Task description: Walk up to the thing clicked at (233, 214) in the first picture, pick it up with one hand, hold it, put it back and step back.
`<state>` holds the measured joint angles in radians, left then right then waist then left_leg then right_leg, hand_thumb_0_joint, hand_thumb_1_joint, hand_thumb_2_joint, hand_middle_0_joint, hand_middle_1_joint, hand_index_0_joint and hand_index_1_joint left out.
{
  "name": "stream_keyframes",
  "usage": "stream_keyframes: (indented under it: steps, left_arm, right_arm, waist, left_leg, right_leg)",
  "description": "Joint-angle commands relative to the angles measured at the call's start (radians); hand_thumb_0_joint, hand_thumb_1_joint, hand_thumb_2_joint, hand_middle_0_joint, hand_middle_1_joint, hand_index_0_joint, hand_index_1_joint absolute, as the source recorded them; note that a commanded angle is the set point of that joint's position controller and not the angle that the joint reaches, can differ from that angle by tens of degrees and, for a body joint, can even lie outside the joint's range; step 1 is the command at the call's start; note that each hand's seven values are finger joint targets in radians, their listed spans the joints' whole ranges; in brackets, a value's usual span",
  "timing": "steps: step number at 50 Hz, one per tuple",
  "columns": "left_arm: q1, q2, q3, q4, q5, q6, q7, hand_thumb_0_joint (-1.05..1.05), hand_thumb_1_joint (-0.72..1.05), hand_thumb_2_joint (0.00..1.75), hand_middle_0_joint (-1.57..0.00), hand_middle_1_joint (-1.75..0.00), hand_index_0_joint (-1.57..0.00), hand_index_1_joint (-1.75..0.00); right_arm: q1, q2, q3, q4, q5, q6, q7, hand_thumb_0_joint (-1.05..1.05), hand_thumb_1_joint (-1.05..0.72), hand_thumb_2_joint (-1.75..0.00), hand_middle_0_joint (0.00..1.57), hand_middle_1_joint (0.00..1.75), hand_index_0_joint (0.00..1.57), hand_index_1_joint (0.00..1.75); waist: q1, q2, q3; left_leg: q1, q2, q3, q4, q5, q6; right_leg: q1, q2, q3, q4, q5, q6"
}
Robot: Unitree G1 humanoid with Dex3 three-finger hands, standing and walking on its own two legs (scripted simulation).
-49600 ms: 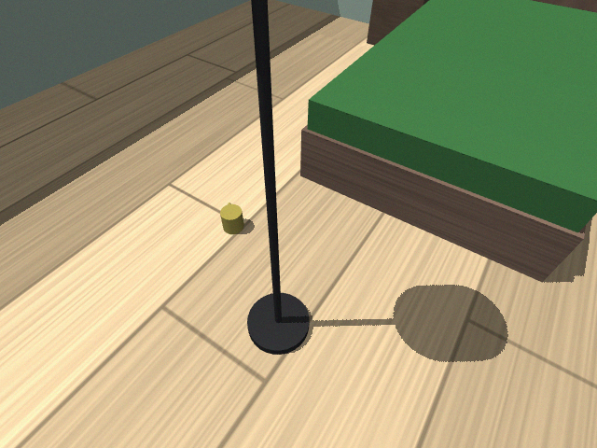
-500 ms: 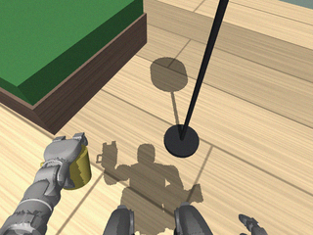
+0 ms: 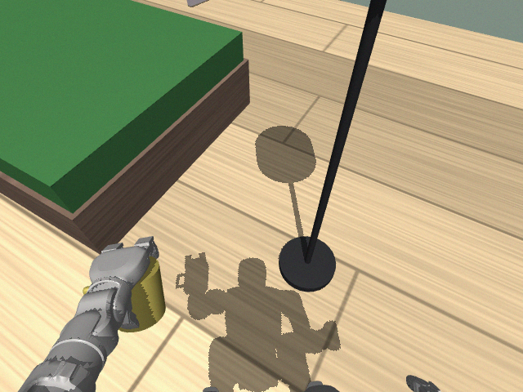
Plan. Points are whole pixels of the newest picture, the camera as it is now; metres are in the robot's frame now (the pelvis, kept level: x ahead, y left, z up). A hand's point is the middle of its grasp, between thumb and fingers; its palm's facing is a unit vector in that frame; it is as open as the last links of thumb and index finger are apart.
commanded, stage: hold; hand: left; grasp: from above
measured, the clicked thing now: (125, 294) +0.32 +0.24 -0.10
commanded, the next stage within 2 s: crouch in 1.90 s
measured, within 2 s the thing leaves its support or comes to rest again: neither
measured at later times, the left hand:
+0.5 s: hand (124, 275) +0.32 +0.22 -0.03, palm faces -0.46 -0.07 -0.89, open 13.4 cm
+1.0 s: hand (122, 284) +0.30 +0.21 -0.01, palm faces -0.45 -0.07 -0.89, open 13.4 cm
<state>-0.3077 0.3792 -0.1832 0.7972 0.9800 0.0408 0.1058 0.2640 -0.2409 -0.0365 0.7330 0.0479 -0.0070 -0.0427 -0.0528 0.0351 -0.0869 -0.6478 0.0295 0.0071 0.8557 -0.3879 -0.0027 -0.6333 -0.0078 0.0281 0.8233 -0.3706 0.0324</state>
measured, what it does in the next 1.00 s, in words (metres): stands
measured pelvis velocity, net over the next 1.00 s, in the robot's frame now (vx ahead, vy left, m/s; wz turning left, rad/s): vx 0.00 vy -0.01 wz -0.01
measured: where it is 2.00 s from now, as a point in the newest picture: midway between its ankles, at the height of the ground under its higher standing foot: outside the picture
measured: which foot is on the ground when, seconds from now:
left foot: down 0.00-1.00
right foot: down 0.00-1.00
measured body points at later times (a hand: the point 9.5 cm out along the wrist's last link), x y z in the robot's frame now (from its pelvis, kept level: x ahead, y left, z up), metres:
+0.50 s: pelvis +0.02 +0.00 +0.02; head +0.04 -0.01 +0.47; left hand +0.34 +0.22 +0.02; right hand +0.13 -0.26 -0.10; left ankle +0.02 +0.12 -0.70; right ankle +0.02 -0.14 -0.70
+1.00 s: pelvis +0.00 -0.01 +0.03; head +0.01 -0.03 +0.48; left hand +0.32 +0.21 +0.04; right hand +0.14 -0.26 -0.09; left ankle +0.02 +0.12 -0.70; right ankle +0.02 -0.14 -0.70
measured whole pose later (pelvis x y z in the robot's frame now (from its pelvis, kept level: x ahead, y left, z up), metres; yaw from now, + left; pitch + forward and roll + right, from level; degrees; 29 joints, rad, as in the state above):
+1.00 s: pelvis +0.00 -0.01 +0.03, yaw -1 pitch +3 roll +0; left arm -0.24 0.39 -0.20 0.62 0.98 0.01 -0.05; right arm 0.21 -0.25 -0.03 0.68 0.07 0.04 -0.05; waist 0.00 0.05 -0.04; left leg -0.36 0.02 0.03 0.59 -0.28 -0.01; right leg -0.37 -0.01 0.05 0.60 -0.27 0.03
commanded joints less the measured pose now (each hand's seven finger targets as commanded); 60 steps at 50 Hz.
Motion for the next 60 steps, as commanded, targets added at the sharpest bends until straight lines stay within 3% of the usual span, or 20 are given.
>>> stream_keyframes:
  steps: [1,2,12,17,18,19,24,25,38,46,52,60]
  left_arm:
    - [-0.319,0.198,0.069,-0.192,0.014,-0.005,0.052,0.00,0.45,1.37,-0.79,-1.29,-0.81,-1.28]
    - [-0.350,0.225,0.084,-0.220,0.019,-0.008,0.052,0.00,0.43,1.36,-0.77,-1.30,-0.79,-1.28]
    - [-0.276,0.198,0.059,-0.189,0.014,-0.016,-0.015,0.00,0.44,1.39,-0.79,-1.29,-0.81,-1.27]
    - [-0.314,0.221,0.069,-0.272,0.012,-0.023,-0.034,0.00,0.42,1.39,-0.77,-1.30,-0.78,-1.28]
    - [-0.284,0.202,0.060,-0.229,0.018,-0.020,-0.037,0.00,0.41,1.39,-0.77,-1.28,-0.78,-1.27]
    - [-0.308,0.198,0.056,-0.271,0.017,-0.021,-0.042,0.00,0.42,1.39,-0.78,-1.27,-0.79,-1.26]
    - [-0.313,0.226,0.076,-0.326,0.014,-0.025,-0.054,0.00,0.42,1.37,-0.77,-1.28,-0.78,-1.26]
    - [-0.306,0.224,0.079,-0.303,0.021,-0.022,-0.056,0.00,0.41,1.37,-0.75,-1.29,-0.77,-1.27]
    - [-0.257,0.218,0.074,-0.353,0.000,-0.020,-0.104,0.00,0.40,1.38,-0.75,-1.30,-0.76,-1.28]
    - [-0.286,0.234,0.089,-0.407,-0.001,-0.036,-0.105,0.00,0.36,1.38,-0.72,-1.31,-0.73,-1.29]
    - [-0.281,0.227,0.086,-0.392,0.002,-0.035,-0.094,0.00,0.38,1.38,-0.73,-1.32,-0.75,-1.30]
    - [-0.249,0.222,0.074,-0.396,-0.009,-0.027,-0.127,0.00,0.34,1.36,-0.71,-1.30,-0.72,-1.29]
  right_arm:
    - [0.004,-0.146,-0.054,-0.105,-0.003,-0.036,-0.011,0.00,-0.90,-0.90,0.20,0.30,0.20,0.30]
    - [0.002,-0.148,-0.055,-0.100,-0.004,-0.035,-0.013,0.00,-0.90,-0.90,0.20,0.30,0.20,0.30]
    - [-0.020,-0.152,-0.058,-0.117,0.002,-0.020,-0.008,0.00,-0.90,-0.90,0.20,0.30,0.20,0.30]
    - [-0.037,-0.154,-0.058,-0.140,0.005,-0.010,-0.004,0.00,-0.90,-0.90,0.20,0.30,0.20,0.30]
    - [-0.037,-0.152,-0.056,-0.140,0.005,-0.009,-0.005,0.00,-0.90,-0.90,0.20,0.30,0.20,0.30]
    - [-0.038,-0.149,-0.056,-0.145,0.005,-0.008,-0.005,0.00,-0.90,-0.90,0.20,0.30,0.20,0.30]
    - [-0.052,-0.153,-0.057,-0.156,0.007,-0.002,-0.004,0.00,-0.90,-0.90,0.20,0.30,0.20,0.30]
    - [-0.051,-0.151,-0.056,-0.151,0.005,0.000,-0.005,0.00,-0.90,-0.90,0.20,0.30,0.20,0.30]
    - [-0.110,-0.144,-0.042,-0.191,0.011,0.006,-0.011,0.00,-0.90,-0.90,0.20,0.30,0.20,0.30]
    - [-0.123,-0.142,-0.037,-0.191,0.013,0.001,-0.019,0.00,-0.90,-0.90,0.20,0.30,0.20,0.30]
    - [-0.139,-0.141,-0.036,-0.190,0.016,-0.001,-0.021,0.00,-0.90,-0.90,0.20,0.30,0.20,0.30]
    - [-0.159,-0.138,-0.030,-0.201,0.020,0.002,-0.023,0.00,-0.91,-0.90,0.20,0.30,0.20,0.30]
  waist:
    - [0.002,0.000,-0.291]
    - [0.010,0.030,-0.310]
    - [0.017,-0.015,-0.247]
    - [0.029,0.026,-0.254]
    - [0.024,0.005,-0.226]
    - [0.025,0.007,-0.239]
    - [0.040,0.013,-0.270]
    - [0.031,0.018,-0.260]
    - [0.047,-0.015,-0.186]
    - [0.050,-0.005,-0.213]
    - [0.054,-0.009,-0.180]
    - [0.056,-0.036,-0.167]
  left_leg:
    - [0.243,-0.036,-0.002,-0.158,0.259,0.001]
    - [0.263,-0.037,0.001,-0.162,0.274,-0.001]
    - [0.314,-0.037,0.008,-0.219,0.344,0.002]
    - [0.354,-0.034,0.010,-0.247,0.359,-0.005]
    - [0.347,-0.033,0.008,-0.250,0.356,-0.003]
    - [0.351,-0.034,0.007,-0.250,0.359,-0.001]
    - [0.384,-0.038,0.015,-0.260,0.389,0.000]
    - [0.381,-0.038,0.017,-0.257,0.395,0.001]
    - [0.382,-0.041,0.020,-0.325,0.260,0.010]
    - [0.423,-0.041,0.025,-0.341,0.276,0.012]
    - [0.429,-0.041,0.026,-0.363,0.251,0.010]
    - [0.440,-0.046,0.032,-0.381,0.253,0.018]
  right_leg:
    - [0.164,0.043,-0.025,-0.145,0.231,-0.042]
    - [0.170,0.044,-0.021,-0.150,0.244,-0.042]
    - [0.237,0.049,-0.026,-0.205,0.299,-0.042]
    - [0.257,0.051,-0.028,-0.218,0.297,-0.046]
    - [0.243,0.052,-0.028,-0.220,0.296,-0.046]
    - [0.252,0.051,-0.024,-0.224,0.304,-0.045]
    - [0.303,0.047,-0.018,-0.233,0.335,-0.042]
    - [0.291,0.047,-0.016,-0.235,0.340,-0.042]
    - [0.310,0.042,-0.011,-0.302,0.215,-0.039]
    - [0.326,0.039,-0.009,-0.316,0.229,-0.039]
    - [0.328,0.039,-0.010,-0.337,0.202,-0.039]
    - [0.355,0.033,-0.008,-0.367,0.207,-0.033]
